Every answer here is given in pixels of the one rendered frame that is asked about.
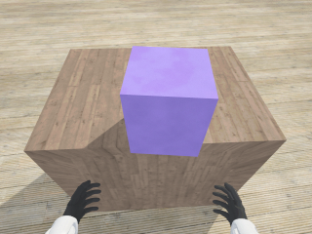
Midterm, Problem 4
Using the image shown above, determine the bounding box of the carton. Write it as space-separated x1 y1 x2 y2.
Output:
120 46 218 157

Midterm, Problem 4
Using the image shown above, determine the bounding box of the right robot forearm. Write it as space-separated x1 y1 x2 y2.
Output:
230 218 259 234

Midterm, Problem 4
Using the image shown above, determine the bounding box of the right robot hand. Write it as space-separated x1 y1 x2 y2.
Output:
213 182 248 227

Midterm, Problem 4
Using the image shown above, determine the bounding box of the pedestal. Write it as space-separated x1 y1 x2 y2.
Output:
23 46 287 213

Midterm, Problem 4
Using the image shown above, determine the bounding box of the left robot hand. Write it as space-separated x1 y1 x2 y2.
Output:
62 180 101 224

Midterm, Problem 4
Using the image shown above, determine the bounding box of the left robot forearm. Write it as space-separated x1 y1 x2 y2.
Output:
45 215 78 234

